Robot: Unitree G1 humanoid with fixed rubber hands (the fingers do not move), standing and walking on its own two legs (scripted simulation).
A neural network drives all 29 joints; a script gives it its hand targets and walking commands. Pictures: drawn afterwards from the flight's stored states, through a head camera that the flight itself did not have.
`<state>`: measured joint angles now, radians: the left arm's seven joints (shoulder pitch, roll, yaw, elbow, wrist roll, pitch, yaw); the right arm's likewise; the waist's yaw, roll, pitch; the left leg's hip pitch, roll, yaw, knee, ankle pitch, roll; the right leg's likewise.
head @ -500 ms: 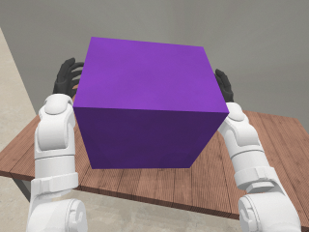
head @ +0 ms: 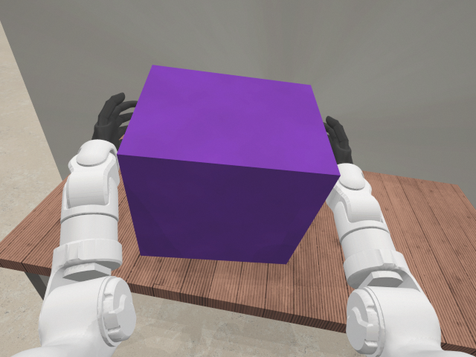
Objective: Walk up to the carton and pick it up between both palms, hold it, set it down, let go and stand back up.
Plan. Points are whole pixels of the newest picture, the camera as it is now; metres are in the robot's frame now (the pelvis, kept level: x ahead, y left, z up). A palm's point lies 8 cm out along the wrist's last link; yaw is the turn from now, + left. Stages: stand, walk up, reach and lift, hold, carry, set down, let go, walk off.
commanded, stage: set down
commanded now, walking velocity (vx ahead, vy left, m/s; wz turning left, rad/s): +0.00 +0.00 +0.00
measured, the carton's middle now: (224, 171) +0.42 +0.02 +0.15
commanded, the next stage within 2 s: none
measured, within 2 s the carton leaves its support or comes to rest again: neither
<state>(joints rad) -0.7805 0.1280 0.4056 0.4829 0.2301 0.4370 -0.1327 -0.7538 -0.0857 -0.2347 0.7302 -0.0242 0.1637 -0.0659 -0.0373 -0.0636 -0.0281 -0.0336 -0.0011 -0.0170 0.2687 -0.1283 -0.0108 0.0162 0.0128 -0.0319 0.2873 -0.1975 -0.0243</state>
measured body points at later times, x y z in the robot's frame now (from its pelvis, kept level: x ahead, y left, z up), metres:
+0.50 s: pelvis +0.02 +0.01 +0.00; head +0.01 +0.03 +0.45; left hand +0.44 +0.20 +0.16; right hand +0.43 -0.18 +0.16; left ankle +0.02 +0.13 -0.75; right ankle -0.02 -0.10 -0.75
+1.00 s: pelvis +0.01 +0.00 +0.00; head +0.01 +0.03 +0.45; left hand +0.44 +0.20 +0.15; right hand +0.43 -0.18 +0.13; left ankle +0.02 +0.13 -0.75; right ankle -0.02 -0.10 -0.75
